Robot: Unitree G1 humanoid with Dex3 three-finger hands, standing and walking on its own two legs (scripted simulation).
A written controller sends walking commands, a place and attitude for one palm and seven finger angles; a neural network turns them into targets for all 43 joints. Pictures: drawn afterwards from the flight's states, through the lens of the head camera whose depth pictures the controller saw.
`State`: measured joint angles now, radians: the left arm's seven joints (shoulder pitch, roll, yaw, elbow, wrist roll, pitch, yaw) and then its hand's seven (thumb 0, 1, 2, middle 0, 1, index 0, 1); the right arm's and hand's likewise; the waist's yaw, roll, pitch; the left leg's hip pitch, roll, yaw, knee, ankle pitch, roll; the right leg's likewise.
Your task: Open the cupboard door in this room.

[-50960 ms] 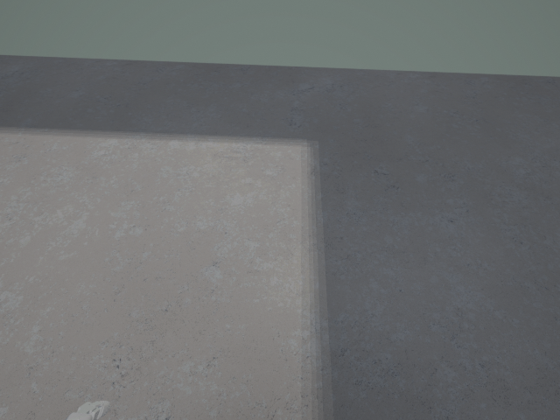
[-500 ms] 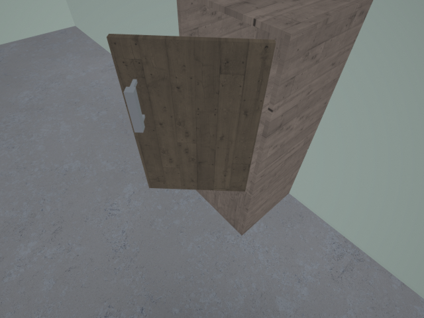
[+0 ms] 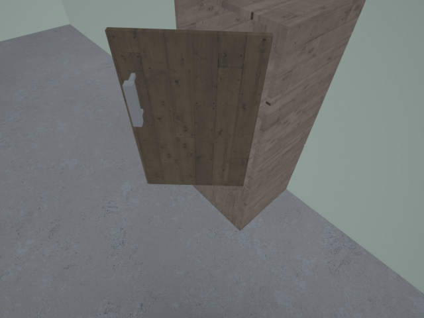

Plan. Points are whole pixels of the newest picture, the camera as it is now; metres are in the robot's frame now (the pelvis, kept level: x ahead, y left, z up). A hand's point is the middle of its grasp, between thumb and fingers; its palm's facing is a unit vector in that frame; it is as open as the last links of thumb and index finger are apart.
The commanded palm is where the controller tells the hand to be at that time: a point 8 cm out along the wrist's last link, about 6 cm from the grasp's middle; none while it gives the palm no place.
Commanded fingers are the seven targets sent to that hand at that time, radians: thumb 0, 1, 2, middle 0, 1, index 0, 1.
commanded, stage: look again from close up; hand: left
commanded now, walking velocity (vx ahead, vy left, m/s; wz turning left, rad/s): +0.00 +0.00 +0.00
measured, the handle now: (135, 100) +0.62 +0.23 +0.06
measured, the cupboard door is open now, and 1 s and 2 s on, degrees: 47 47 47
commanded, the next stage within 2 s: shuffle to correct the standing spot in 0.28 s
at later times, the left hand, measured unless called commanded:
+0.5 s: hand out of the picture -0.04 +0.18 -0.18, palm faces +0.02 -0.98 -0.17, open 7.4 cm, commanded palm none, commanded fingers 0.00 0.90 0.90 -0.20 -0.30 -0.20 -0.30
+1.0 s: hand out of the picture +0.08 +0.18 -0.18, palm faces -0.03 -0.98 -0.18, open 7.3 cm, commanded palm none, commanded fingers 0.00 0.90 0.90 -0.20 -0.30 -0.20 -0.30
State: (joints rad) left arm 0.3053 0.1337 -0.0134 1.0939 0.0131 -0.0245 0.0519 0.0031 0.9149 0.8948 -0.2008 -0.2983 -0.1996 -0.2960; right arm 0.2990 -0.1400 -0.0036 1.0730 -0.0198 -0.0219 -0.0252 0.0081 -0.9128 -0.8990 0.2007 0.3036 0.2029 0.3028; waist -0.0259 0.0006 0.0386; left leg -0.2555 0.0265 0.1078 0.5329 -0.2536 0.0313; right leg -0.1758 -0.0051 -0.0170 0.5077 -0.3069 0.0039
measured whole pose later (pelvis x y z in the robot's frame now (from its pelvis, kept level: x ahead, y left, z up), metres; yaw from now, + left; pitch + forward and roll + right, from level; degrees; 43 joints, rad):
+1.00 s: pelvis +0.06 +0.01 +0.00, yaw -3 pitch +0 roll +0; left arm 0.30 0.15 0.04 1.05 0.03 -0.02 0.02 0.02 0.94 0.89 -0.20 -0.30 -0.20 -0.30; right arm 0.38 -0.11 -0.01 1.10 -0.03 -0.06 -0.02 0.01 -0.91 -0.90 0.20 0.30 0.20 0.30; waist -0.02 -0.01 0.04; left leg -0.17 0.02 0.16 0.52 -0.35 0.05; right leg -0.33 -0.04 -0.12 0.65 -0.35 -0.03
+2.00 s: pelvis +0.05 +0.00 +0.01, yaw -1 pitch -2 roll +0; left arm 0.30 0.15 0.01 1.08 0.01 0.00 0.03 0.01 0.93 0.89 -0.20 -0.30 -0.20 -0.30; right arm 0.28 -0.12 0.00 1.13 -0.02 0.01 -0.02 0.01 -0.92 -0.90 0.20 0.30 0.20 0.30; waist 0.01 -0.04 0.03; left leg -0.22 0.03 0.04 0.44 -0.18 -0.01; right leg -0.17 0.01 -0.09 0.44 -0.24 -0.04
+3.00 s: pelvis +0.04 +0.04 +0.00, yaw -2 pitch -1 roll -1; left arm 0.38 0.16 0.00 1.04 0.03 0.00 0.03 0.00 0.91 0.90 -0.20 -0.30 -0.20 -0.30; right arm 0.29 -0.16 0.00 1.05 -0.03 -0.01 -0.01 0.01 -0.92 -0.90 0.20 0.30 0.20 0.30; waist 0.00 -0.02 -0.01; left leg -0.28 -0.03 0.07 0.48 -0.19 0.06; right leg -0.23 -0.05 -0.05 0.49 -0.25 0.02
